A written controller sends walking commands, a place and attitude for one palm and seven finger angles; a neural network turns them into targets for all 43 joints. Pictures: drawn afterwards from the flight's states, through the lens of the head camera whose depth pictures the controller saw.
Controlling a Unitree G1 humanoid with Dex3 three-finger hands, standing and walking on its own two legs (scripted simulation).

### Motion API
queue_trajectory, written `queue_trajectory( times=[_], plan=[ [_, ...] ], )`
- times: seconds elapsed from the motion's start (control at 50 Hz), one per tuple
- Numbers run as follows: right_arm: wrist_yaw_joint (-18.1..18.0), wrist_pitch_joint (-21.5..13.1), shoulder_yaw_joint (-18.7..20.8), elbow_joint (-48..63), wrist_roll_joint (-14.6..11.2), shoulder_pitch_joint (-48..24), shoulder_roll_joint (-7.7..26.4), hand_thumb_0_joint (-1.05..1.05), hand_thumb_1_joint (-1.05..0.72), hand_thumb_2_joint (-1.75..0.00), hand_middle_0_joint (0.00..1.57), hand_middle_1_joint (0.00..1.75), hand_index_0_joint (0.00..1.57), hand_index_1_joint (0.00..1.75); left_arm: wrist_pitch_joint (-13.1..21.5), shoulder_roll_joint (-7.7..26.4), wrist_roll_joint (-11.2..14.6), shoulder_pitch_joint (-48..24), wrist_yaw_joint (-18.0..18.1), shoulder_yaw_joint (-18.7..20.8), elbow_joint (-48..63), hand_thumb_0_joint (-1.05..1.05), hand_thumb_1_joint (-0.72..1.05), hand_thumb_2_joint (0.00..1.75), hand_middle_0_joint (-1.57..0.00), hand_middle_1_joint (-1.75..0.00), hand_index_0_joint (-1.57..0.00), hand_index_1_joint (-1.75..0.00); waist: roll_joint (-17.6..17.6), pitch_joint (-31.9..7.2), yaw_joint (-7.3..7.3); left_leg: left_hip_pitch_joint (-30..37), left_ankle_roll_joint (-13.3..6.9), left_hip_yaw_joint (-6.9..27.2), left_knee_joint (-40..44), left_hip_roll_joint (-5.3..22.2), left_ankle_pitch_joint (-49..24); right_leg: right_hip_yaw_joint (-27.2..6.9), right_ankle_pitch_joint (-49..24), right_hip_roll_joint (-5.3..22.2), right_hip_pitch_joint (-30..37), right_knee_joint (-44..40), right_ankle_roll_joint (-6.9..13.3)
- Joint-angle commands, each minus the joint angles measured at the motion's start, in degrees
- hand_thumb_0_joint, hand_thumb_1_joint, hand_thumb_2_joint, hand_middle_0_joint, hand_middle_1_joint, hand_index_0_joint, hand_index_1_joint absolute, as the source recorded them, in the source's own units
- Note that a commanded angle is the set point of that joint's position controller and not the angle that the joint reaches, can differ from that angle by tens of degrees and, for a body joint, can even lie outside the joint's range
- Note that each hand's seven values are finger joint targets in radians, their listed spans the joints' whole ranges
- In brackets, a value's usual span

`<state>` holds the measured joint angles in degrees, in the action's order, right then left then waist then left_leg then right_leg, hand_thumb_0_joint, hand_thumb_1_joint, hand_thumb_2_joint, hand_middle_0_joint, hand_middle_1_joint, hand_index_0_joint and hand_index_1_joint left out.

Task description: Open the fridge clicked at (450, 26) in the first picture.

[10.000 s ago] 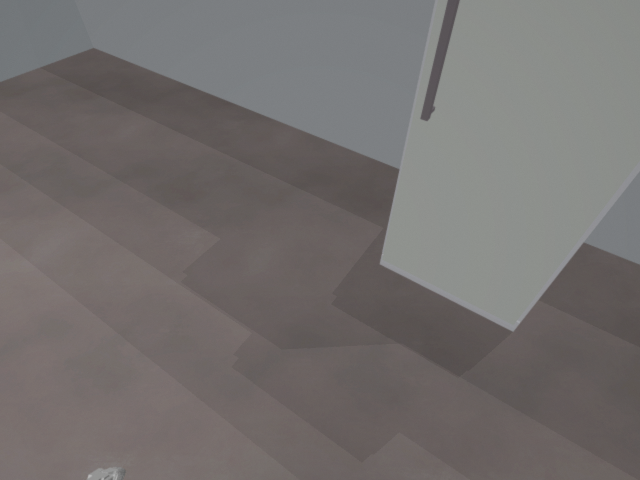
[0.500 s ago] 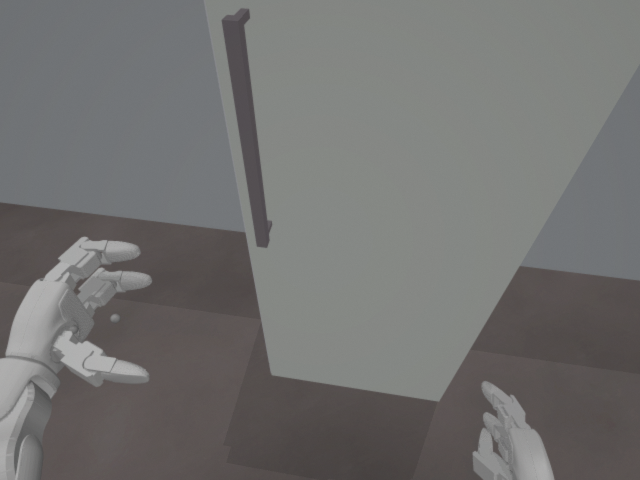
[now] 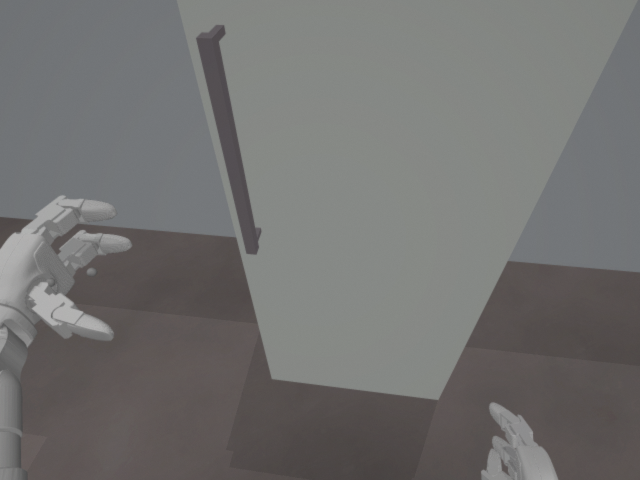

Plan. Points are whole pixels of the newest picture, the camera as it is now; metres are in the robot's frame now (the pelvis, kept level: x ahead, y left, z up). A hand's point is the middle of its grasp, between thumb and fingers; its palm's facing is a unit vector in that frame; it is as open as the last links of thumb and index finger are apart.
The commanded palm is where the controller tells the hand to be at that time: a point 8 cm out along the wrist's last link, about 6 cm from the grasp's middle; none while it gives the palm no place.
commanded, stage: raise the hand to about handle height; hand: left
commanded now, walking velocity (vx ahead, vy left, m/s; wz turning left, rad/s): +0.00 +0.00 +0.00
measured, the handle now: (238, 160) +0.51 +0.17 +0.15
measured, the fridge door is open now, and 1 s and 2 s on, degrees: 0 0 0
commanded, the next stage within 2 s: move the hooked fingers beside the handle in 0.32 s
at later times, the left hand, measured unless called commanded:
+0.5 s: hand (93, 279) +0.27 +0.27 +0.16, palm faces +0.04 -1.00 -0.06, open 14.0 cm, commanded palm +0.25 +0.32 +0.16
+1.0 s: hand (136, 240) +0.33 +0.25 +0.15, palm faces +0.01 -1.00 -0.03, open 14.0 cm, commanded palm +0.31 +0.30 +0.15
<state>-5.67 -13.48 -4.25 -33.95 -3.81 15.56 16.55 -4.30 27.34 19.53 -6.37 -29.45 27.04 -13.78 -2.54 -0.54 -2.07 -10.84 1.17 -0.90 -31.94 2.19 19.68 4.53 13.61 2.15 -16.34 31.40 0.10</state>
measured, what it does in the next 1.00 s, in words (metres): stands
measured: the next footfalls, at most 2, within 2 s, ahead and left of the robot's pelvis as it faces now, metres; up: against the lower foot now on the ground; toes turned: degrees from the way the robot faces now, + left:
none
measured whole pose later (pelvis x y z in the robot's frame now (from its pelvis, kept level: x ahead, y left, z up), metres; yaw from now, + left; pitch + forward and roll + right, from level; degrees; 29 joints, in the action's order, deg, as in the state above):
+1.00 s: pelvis -0.01 +0.00 +0.00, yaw -1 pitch +0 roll +0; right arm -6.7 -12.0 -4.5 -34.8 -3.5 16.4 16.1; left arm -1.5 25.7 15.6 -19.1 -25.2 23.2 -26.1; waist -1.7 -0.1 -0.7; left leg -12.4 1.0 -1.6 -31.1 1.9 18.5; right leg 3.7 12.4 2.3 -18.3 30.9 0.1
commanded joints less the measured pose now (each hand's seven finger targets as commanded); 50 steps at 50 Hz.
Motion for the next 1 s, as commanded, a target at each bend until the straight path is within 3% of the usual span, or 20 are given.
queue_trajectory(
  times=[0.0, 0.08, 0.16, 0.18, 0.28, 0.4, 0.46, 0.48, 0.56, 0.58, 0.64, 0.68, 0.72, 0.78, 0.86, 0.9, 0.92, 0.98],
  plan=[
    [-0.3, -3.9, 3.1, 10.6, 0.1, -6.6, 6.3, 0.0, -0.9, -0.9, 0.2, 0.3, 0.2, 0.3, 4.7, 16.2, 1.5, -13.9, 1.2, 6.8, 15.7, 0.0, -0.5, 0.3, -0.3, -1.2, -0.3, -1.2, -1.9, -11.4, -1.08, -2.5, -2.3, 0.2, 5.1, -2.6, -14.9, -1.5, -10.0, -1.7, 9.6, -3.7, 0.8],
    [-0.7, -4.0, 3.1, 9.9, 0.2, -6.3, 6.3, 0.0, -0.9, -0.9, 0.2, 0.3, 0.2, 0.3, 5.5, 16.7, 1.2, -14.4, 2.4, 7.2, 15.7, 0.0, -0.5, 0.3, -0.3, -1.2, -0.3, -1.2, -2.5, -9.0, -1.05, -2.8, -2.3, -0.1, 5.6, -2.4, -13.2, -2.0, -8.1, -1.6, 8.9, -4.7, 0.8],
    [-1.3, -4.2, 3.1, 9.8, 0.0, -6.3, 6.2, 0.0, -0.9, -0.9, 0.2, 0.3, 0.2, 0.3, 5.2, 14.8, 0.5, -15.2, 2.4, 5.3, 14.9, 0.0, -0.5, 0.3, -0.3, -1.2, -0.3, -1.2, -4.1, -8.8, -0.27, -2.1, -2.3, -0.2, 6.1, -2.6, -12.1, -1.7, -7.1, -1.6, 8.3, -5.0, 0.7],
    [-1.3, -4.2, 3.1, 9.7, 0.2, -6.2, 6.2, 0.0, -0.9, -0.9, 0.2, 0.3, 0.2, 0.3, 5.2, 15.6, 0.7, -15.2, 2.2, 5.9, 15.1, 0.0, -0.5, 0.3, -0.3, -1.2, -0.3, -1.2, -2.0, -9.1, -0.53, -2.0, -2.5, -0.2, 5.7, -2.4, -12.9, -2.2, -8.3, -1.6, 9.3, -5.1, 0.7],
    [-1.3, -4.0, 3.0, 9.1, 0.0, -6.2, 6.4, 0.0, -0.9, -0.9, 0.2, 0.3, 0.2, 0.3, 4.6, 14.5, 1.3, -14.1, 1.1, 5.0, 11.9, 0.0, -0.5, 0.3, -0.3, -1.2, -0.3, -1.2, -0.4, -7.3, -0.2, -2.8, -2.5, -0.2, 5.6, -2.4, -11.7, -2.5, -6.8, -1.6, 8.1, -5.5, 0.5],
    [-1.1, -4.0, 2.9, 9.6, 0.0, -6.6, 6.3, 0.0, -0.9, -0.9, 0.2, 0.3, 0.2, 0.3, 4.6, 15.3, 1.3, -15.5, 1.1, 5.4, 13.6, 0.0, -0.5, 0.3, -0.3, -1.2, -0.3, -1.2, -1.1, -9.3, -0.31, -2.6, -2.4, 0.0, 5.6, -2.4, -12.1, -2.3, -7.3, -1.5, 8.6, -5.0, 0.5],
    [-1.5, -4.1, 2.8, 9.1, 0.0, -6.3, 6.3, 0.0, -0.9, -0.9, 0.2, 0.3, 0.2, 0.3, 4.9, 13.8, 0.9, -18.4, 1.5, 3.6, 11.5, 0.0, -0.5, 0.3, -0.3, -1.2, -0.3, -1.2, -1.0, -7.8, 0.4, -2.8, -2.3, 0.3, 5.8, -2.4, -10.6, -1.9, -5.7, -1.8, 6.8, -5.2, 0.5],
    [-1.6, -3.9, 2.9, 8.6, 0.0, -6.1, 6.4, 0.0, -0.9, -0.9, 0.2, 0.3, 0.2, 0.3, 5.1, 14.9, 0.8, -19.4, 1.6, 4.1, 10.8, 0.0, -0.5, 0.3, -0.3, -1.2, -0.3, -1.2, -0.5, -7.4, 0.46, -2.7, -2.4, 0.1, 5.6, -2.3, -10.7, -2.4, -5.4, -1.8, 6.9, -5.6, 0.5],
    [-2.0, -4.1, 2.7, 8.9, -0.1, -6.0, 6.1, 0.0, -0.9, -0.9, 0.2, 0.3, 0.2, 0.3, 5.6, 12.7, -0.2, -22.7, 2.3, 1.1, 11.3, 0.0, -0.5, 0.3, -0.3, -1.2, -0.3, -1.2, -4.1, -9.4, 0.7, -1.5, -2.1, 0.3, 6.2, -2.6, -11.1, -1.5, -6.6, -1.7, 6.9, -4.8, 0.8],
    [-1.9, -4.0, 2.7, 8.5, 0.0, -5.8, 6.1, 0.0, -0.9, -0.9, 0.2, 0.3, 0.2, 0.3, 5.6, 12.2, -0.3, -23.7, 2.4, 0.2, 10.1, 0.0, -0.5, 0.3, -0.3, -1.2, -0.3, -1.2, -1.6, -8.4, 1.05, -1.8, -2.2, 0.3, 6.2, -2.3, -10.9, -1.7, -6.3, -1.9, 6.6, -5.2, 0.7],
    [-2.1, -3.7, 2.8, 8.0, 0.0, -5.3, 6.5, 0.0, -0.9, -0.9, 0.2, 0.3, 0.2, 0.3, 5.5, 13.5, -1.0, -25.7, 3.1, 1.0, 6.6, 0.0, -0.5, 0.3, -0.3, -1.2, -0.3, -1.2, -1.5, -8.3, 1.13, -2.7, -2.2, 0.6, 6.6, -2.4, -9.2, -1.6, -4.2, -1.7, 6.0, -5.4, 0.7],
    [-2.0, -3.4, 2.8, 8.2, 0.2, -5.4, 6.6, 0.0, -0.9, -0.9, 0.2, 0.3, 0.2, 0.3, 5.8, 14.9, -1.2, -26.1, 3.5, 2.1, 6.6, 0.0, -0.5, 0.3, -0.3, -1.2, -0.3, -1.2, -1.1, -9.5, 0.35, -3.0, -2.1, 0.5, 6.5, -2.4, -10.8, -1.6, -5.8, -1.6, 7.7, -5.0, 0.9],
    [-1.8, -3.4, 2.8, 8.7, 0.2, -5.5, 6.3, 0.0, -0.9, -0.9, 0.2, 0.3, 0.2, 0.3, 6.0, 14.1, -1.5, -27.2, 3.8, 1.5, 6.7, 0.0, -0.5, 0.3, -0.3, -1.2, -0.3, -1.2, -2.6, -11.5, 0.33, -2.4, -2.1, 0.3, 6.5, -2.5, -12.4, -1.6, -8.2, -1.5, 8.3, -4.2, 1.0],
    [-1.6, -2.9, 2.8, 8.4, 0.3, -5.0, 6.5, 0.0, -0.9, -0.9, 0.2, 0.3, 0.2, 0.3, 6.0, 14.1, -1.5, -27.3, 4.2, 1.6, 3.4, 0.0, -0.5, 0.3, -0.3, -1.2, -0.3, -1.2, -0.7, -10.1, 0.33, -3.4, -2.0, 0.2, 6.6, -2.3, -12.1, -1.6, -8.1, -1.6, 7.9, -4.5, 1.0],
    [-1.7, -2.3, 3.0, 8.3, 0.0, -4.3, 6.9, 0.0, -0.9, -0.9, 0.2, 0.3, 0.2, 0.3, 6.1, 13.8, -2.4, -31.8, 4.4, 0.1, 1.1, 0.0, -0.5, 0.3, -0.3, -1.2, -0.3, -1.2, -1.5, -10.7, 1.26, -3.7, -2.0, 0.1, 6.6, -2.4, -10.7, -1.7, -6.9, -1.5, 6.4, -4.3, 0.9],
    [-1.6, -2.2, 3.1, 8.4, 0.1, -4.0, 7.1, 0.0, -0.9, -0.9, 0.2, 0.3, 0.2, 0.3, 6.6, 15.7, -2.4, -32.7, 4.6, 1.7, 0.7, 0.0, -0.5, 0.3, -0.3, -1.2, -0.3, -1.2, -0.9, -12.5, 0.8, -3.8, -2.1, 0.1, 6.2, -2.3, -12.0, -2.0, -8.3, -1.3, 8.2, -4.0, 1.0],
    [-1.6, -2.0, 3.1, 8.4, 0.2, -3.9, 7.1, 0.0, -0.9, -0.9, 0.2, 0.3, 0.2, 0.3, 6.7, 15.2, -2.5, -32.8, 4.4, 1.2, 0.2, 0.0, -0.5, 0.3, -0.3, -1.2, -0.3, -1.2, -1.3, -13.1, 0.96, -3.7, -2.2, -0.2, 6.1, -2.5, -12.4, -2.1, -9.2, -1.3, 8.2, -3.8, 1.0],
    [-1.6, -1.5, 3.2, 7.9, 0.3, -3.1, 7.4, 0.0, -0.9, -0.9, 0.2, 0.3, 0.2, 0.3, 7.2, 16.1, -2.5, -34.0, 4.3, 1.6, -2.3, 0.0, -0.5, 0.3, -0.3, -1.2, -0.3, -1.2, 0.6, -12.7, 1.3, -4.6, -2.2, -0.3, 5.7, -2.3, -12.5, -2.3, -9.7, -1.3, 8.2, -3.7, 1.0]
  ],
)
